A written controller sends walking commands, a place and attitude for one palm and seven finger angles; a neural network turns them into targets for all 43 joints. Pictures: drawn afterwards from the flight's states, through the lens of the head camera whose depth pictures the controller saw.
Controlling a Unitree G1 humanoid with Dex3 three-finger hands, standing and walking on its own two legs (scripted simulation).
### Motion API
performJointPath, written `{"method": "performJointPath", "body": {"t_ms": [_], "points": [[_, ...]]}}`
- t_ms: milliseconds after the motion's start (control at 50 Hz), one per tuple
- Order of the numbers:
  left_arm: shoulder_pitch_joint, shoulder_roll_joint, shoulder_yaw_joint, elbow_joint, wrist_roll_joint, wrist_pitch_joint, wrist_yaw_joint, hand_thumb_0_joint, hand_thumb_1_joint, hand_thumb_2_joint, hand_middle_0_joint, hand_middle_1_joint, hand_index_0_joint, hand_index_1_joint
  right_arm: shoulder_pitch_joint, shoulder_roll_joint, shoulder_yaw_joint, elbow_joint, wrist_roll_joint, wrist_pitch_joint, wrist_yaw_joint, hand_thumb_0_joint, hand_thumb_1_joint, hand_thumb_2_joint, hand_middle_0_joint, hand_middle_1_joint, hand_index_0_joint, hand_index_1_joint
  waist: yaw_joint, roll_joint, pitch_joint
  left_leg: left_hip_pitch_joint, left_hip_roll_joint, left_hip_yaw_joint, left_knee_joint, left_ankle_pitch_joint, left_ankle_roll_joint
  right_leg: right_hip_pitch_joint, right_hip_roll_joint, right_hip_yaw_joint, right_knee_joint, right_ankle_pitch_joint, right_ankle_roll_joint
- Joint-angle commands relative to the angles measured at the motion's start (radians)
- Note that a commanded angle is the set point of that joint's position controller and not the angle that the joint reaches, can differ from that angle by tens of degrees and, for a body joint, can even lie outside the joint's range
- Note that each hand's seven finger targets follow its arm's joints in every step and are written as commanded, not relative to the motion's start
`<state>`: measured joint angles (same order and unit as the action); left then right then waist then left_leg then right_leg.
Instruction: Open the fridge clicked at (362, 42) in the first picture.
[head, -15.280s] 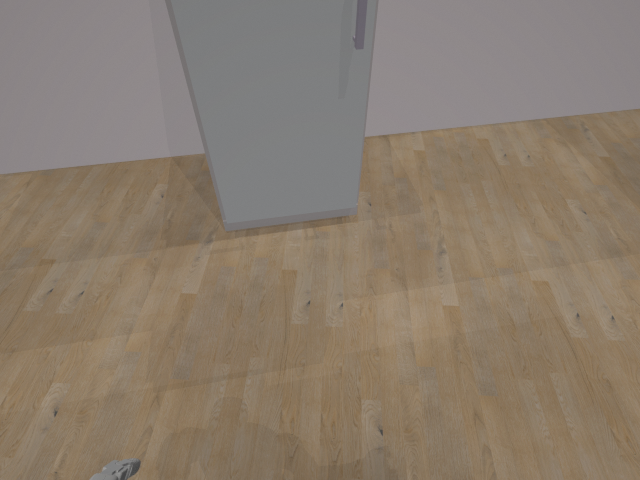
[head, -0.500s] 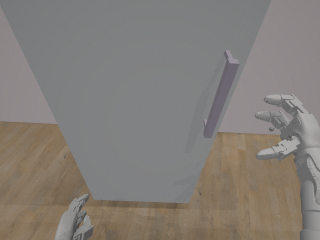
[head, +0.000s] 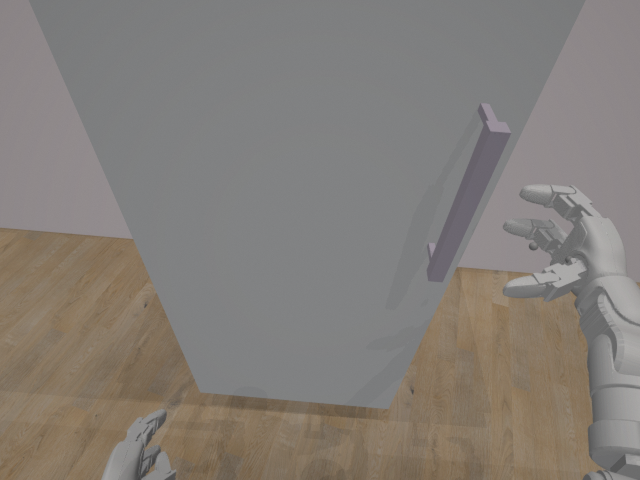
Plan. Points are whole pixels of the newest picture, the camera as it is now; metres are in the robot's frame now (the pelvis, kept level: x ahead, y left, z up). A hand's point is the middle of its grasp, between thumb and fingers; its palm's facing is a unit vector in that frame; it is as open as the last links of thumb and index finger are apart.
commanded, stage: move the hooked fingers beside the handle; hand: right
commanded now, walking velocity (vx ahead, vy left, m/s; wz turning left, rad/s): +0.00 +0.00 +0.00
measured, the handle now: (457, 203) +0.44 -0.14 +0.15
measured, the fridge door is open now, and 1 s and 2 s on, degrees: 0 0 0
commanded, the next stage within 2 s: none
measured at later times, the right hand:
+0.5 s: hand (510, 226) +0.39 -0.19 +0.16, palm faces +0.01 +1.00 -0.03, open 13.9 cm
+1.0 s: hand (512, 224) +0.40 -0.20 +0.16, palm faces +0.01 +1.00 +0.00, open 13.7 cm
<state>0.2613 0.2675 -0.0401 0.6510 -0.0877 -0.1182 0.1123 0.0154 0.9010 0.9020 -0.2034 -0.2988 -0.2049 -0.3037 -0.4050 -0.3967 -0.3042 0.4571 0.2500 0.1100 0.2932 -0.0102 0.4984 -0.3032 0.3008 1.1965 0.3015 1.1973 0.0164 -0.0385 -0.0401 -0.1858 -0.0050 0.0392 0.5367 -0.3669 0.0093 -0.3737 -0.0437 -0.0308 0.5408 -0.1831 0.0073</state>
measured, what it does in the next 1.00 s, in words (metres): stands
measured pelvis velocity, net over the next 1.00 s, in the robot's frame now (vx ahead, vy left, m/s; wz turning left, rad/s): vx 0.00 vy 0.00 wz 0.00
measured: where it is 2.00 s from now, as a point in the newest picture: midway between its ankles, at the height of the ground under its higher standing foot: outside the picture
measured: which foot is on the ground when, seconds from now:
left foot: down 0.00-1.00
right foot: down 0.00-1.00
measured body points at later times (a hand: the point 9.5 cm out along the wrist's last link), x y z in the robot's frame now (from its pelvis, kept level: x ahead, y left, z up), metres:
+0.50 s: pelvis +0.01 +0.00 +0.00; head +0.01 +0.02 +0.45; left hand +0.14 +0.25 -0.10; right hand +0.38 -0.24 +0.17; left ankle -0.05 +0.11 -0.73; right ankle +0.06 -0.13 -0.73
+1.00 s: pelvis +0.00 +0.00 +0.00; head +0.00 +0.02 +0.45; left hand +0.13 +0.26 -0.10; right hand +0.39 -0.25 +0.16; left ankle -0.05 +0.11 -0.73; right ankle +0.06 -0.13 -0.73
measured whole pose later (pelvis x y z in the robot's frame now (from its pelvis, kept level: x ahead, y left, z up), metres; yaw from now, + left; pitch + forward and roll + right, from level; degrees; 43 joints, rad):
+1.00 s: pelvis +0.00 +0.00 +0.00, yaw +0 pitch +2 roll +0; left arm 0.28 0.27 -0.03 0.64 -0.08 -0.05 0.10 0.01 0.90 0.90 -0.20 -0.30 -0.21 -0.30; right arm -0.52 -0.38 -0.29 0.59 0.23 0.08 0.26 -0.01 0.50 -0.30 0.32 1.21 0.34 1.22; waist 0.03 -0.04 -0.06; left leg -0.23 -0.01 0.04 0.56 -0.38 0.01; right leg -0.41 -0.05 -0.03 0.56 -0.19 0.01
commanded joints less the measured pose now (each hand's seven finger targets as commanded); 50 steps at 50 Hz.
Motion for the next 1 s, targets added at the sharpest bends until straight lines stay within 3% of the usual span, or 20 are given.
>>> {"method": "performJointPath", "body": {"t_ms": [0,80,100,160,200,260,340,360,400,500,560,580,600,640,680,720,820,900,960,980], "points": [[-0.08,0.126,0.049,-0.155,0.009,-0.046,0.002,0.0,0.9,0.9,-0.2,-0.3,-0.2,-0.3,-0.464,-0.268,-0.085,-0.277,0.01,-0.113,-0.029,0.0,0.5,-0.3,0.3,1.2,0.3,1.2,-0.001,-0.012,-0.261,-0.131,-0.017,-0.013,-0.097,0.325,-0.007,0.309,0.035,0.02,-0.012,0.14,-0.056],[-0.07,0.119,0.051,-0.148,0.012,-0.053,-0.002,0.0,0.9,0.9,-0.2,-0.3,-0.2,-0.3,-0.477,-0.195,-0.035,-0.29,0.007,-0.152,-0.033,0.0,0.5,-0.3,0.3,1.2,0.3,1.2,0.006,-0.071,-0.302,-0.145,-0.024,-0.006,-0.081,0.345,0.001,0.368,0.033,0.029,-0.005,0.177,-0.049],[-0.058,0.12,0.052,-0.145,0.01,-0.052,-0.003,0.0,0.9,0.9,-0.2,-0.3,-0.2,-0.3,-0.454,-0.178,-0.021,-0.251,0.013,-0.149,-0.032,0.0,0.5,-0.3,0.3,1.2,0.3,1.2,0.011,-0.014,-0.279,-0.14,-0.028,0.0,-0.086,0.35,-0.002,0.346,0.031,0.025,-0.002,0.175,-0.055],[-0.049,0.133,0.056,-0.125,0.008,-0.036,-0.004,0.0,0.9,0.9,-0.2,-0.3,-0.2,-0.3,-0.437,-0.171,-0.017,-0.126,0.005,-0.098,-0.031,0.0,0.5,-0.3,0.3,1.2,0.3,1.2,0.011,0.023,-0.199,-0.177,-0.022,0.0,-0.091,0.324,-0.006,0.286,0.031,0.028,-0.013,0.126,-0.051],[-0.042,0.138,0.059,-0.132,0.007,-0.024,-0.006,0.0,0.9,0.9,-0.2,-0.3,-0.2,-0.3,-0.409,-0.186,-0.029,-0.086,-0.001,-0.074,-0.039,0.0,0.5,-0.3,0.3,1.2,0.3,1.2,0.002,0.058,-0.203,-0.163,-0.021,0.001,-0.091,0.326,-0.008,0.264,0.034,0.021,-0.01,0.128,-0.055],[-0.047,0.13,0.059,-0.146,0.013,-0.011,-0.015,0.0,0.9,0.9,-0.2,-0.3,-0.2,-0.3,-0.467,-0.176,-0.023,-0.154,-0.014,-0.076,-0.063,0.0,0.5,-0.3,0.3,1.2,0.3,1.2,-0.004,0.002,-0.253,-0.156,-0.018,0.0,-0.071,0.357,-0.002,0.29,0.035,0.027,-0.005,0.166,-0.05],[-0.052,0.12,0.062,-0.165,0.022,-0.015,-0.026,0.0,0.9,0.9,-0.2,-0.3,-0.2,-0.3,-0.446,-0.204,-0.063,-0.313,-0.023,-0.145,-0.098,0.0,0.5,-0.3,0.3,1.2,0.3,1.2,-0.022,-0.027,-0.363,-0.104,-0.023,-0.002,-0.045,0.437,0.004,0.363,0.028,0.03,0.009,0.268,-0.049],[-0.058,0.115,0.061,-0.165,0.022,-0.015,-0.029,0.0,0.9,0.9,-0.2,-0.3,-0.2,-0.3,-0.432,-0.16,-0.027,-0.325,-0.025,-0.15,-0.096,0.0,0.5,-0.3,0.3,1.2,0.3,1.2,-0.015,-0.049,-0.354,-0.115,-0.023,-0.002,-0.045,0.445,0.003,0.377,0.028,0.023,0.012,0.278,-0.049],[-0.06,0.118,0.065,-0.164,0.02,-0.017,-0.031,0.0,0.9,0.9,-0.2,-0.3,-0.2,-0.3,-0.379,-0.138,-0.012,-0.329,-0.016,-0.151,-0.089,0.0,0.5,-0.3,0.3,1.2,0.3,1.2,-0.013,0.014,-0.329,-0.106,-0.027,0.002,-0.053,0.453,-0.001,0.36,0.023,0.018,0.013,0.278,-0.055],[-0.071,0.13,0.062,-0.159,0.011,0.006,-0.023,0.0,0.9,0.9,-0.2,-0.3,-0.2,-0.3,-0.278,-0.173,-0.055,-0.224,-0.002,-0.065,-0.073,0.0,0.5,-0.3,0.3,1.2,0.3,1.2,-0.024,0.083,-0.208,-0.113,-0.024,-0.001,-0.079,0.417,-0.011,0.264,0.031,0.005,-0.012,0.18,-0.057],[-0.08,0.123,0.053,-0.162,0.008,0.02,-0.014,0.0,0.9,0.9,-0.2,-0.3,-0.2,-0.3,-0.376,-0.18,-0.046,-0.223,-0.008,-0.04,-0.076,0.0,0.5,-0.3,0.3,1.2,0.3,1.2,-0.006,0.038,-0.167,-0.154,-0.021,-0.006,-0.091,0.345,-0.01,0.252,0.036,0.012,-0.021,0.123,-0.053],[-0.083,0.122,0.052,-0.164,0.009,0.021,-0.012,0.0,0.9,0.9,-0.2,-0.3,-0.2,-0.3,-0.405,-0.182,-0.043,-0.234,-0.008,-0.046,-0.078,0.0,0.5,-0.3,0.3,1.2,0.3,1.2,0.0,0.017,-0.169,-0.162,-0.021,-0.01,-0.095,0.323,-0.009,0.255,0.036,0.014,-0.02,0.11,-0.052],[-0.078,0.126,0.055,-0.161,0.012,0.022,-0.008,0.0,0.9,0.9,-0.2,-0.3,-0.2,-0.3,-0.437,-0.209,-0.057,-0.252,-0.01,-0.065,-0.084,0.0,0.5,-0.3,0.3,1.2,0.3,1.2,0.01,0.056,-0.182,-0.159,-0.021,-0.011,-0.098,0.32,-0.013,0.262,0.032,0.014,-0.012,0.11,-0.058],[-0.083,0.119,0.051,-0.16,0.015,0.015,-0.003,0.0,0.9,0.9,-0.2,-0.3,-0.2,-0.3,-0.502,-0.228,-0.068,-0.295,-0.009,-0.103,-0.082,0.0,0.5,-0.3,0.3,1.2,0.3,1.2,0.008,-0.012,-0.246,-0.139,-0.02,-0.021,-0.09,0.336,-0.005,0.3,0.037,0.017,-0.006,0.134,-0.056],[-0.086,0.111,0.047,-0.156,0.014,0.003,0.001,0.0,0.9,0.9,-0.2,-0.3,-0.2,-0.3,-0.583,-0.171,-0.004,-0.339,-0.006,-0.147,-0.073,0.0,0.5,-0.3,0.3,1.2,0.3,1.2,0.027,-0.057,-0.283,-0.153,-0.025,-0.015,-0.084,0.333,0.0,0.357,0.035,0.026,0.0,0.151,-0.053],[-0.076,0.117,0.051,-0.14,0.016,-0.008,0.004,0.0,0.9,0.9,-0.2,-0.3,-0.2,-0.3,-0.569,-0.185,-0.013,-0.309,0.0,-0.165,-0.066,0.0,0.5,-0.3,0.3,1.2,0.3,1.2,0.027,-0.054,-0.309,-0.149,-0.025,-0.018,-0.084,0.34,0.0,0.366,0.034,0.028,0.009,0.155,-0.054],[-0.057,0.133,0.051,-0.119,0.008,0.004,0.0,0.0,0.9,0.9,-0.2,-0.3,-0.2,-0.3,-0.461,-0.155,0.008,-0.042,0.003,-0.08,-0.041,0.0,0.5,-0.3,0.3,1.2,0.3,1.2,0.014,0.046,-0.192,-0.177,-0.016,-0.01,-0.096,0.299,-0.01,0.248,0.038,0.023,-0.008,0.079,-0.053],[-0.041,0.145,0.058,-0.14,0.012,0.028,-0.008,0.0,0.9,0.9,-0.2,-0.3,-0.2,-0.3,-0.405,-0.259,-0.084,0.033,-0.005,-0.044,-0.053,0.0,0.5,-0.3,0.3,1.2,0.3,1.2,-0.016,0.104,-0.196,-0.142,-0.008,-0.018,-0.092,0.322,-0.019,0.183,0.04,0.014,-0.006,0.085,-0.054],[-0.049,0.127,0.056,-0.163,0.016,0.026,-0.015,0.0,0.9,0.9,-0.2,-0.3,-0.2,-0.3,-0.493,-0.251,-0.078,-0.095,-0.02,-0.115,-0.067,0.0,0.5,-0.3,0.3,1.2,0.3,1.2,-0.009,-0.003,-0.253,-0.138,-0.012,-0.023,-0.069,0.344,-0.009,0.229,0.04,0.014,0.004,0.125,-0.052],[-0.04,0.125,0.057,-0.16,0.017,0.027,-0.017,0.0,0.9,0.9,-0.2,-0.3,-0.2,-0.3,-0.48,-0.232,-0.065,-0.081,-0.025,-0.127,-0.072,0.0,0.5,-0.3,0.3,1.2,0.3,1.2,-0.003,0.016,-0.243,-0.153,-0.017,-0.018,-0.067,0.334,-0.009,0.232,0.038,0.018,0.006,0.121,-0.053]]}}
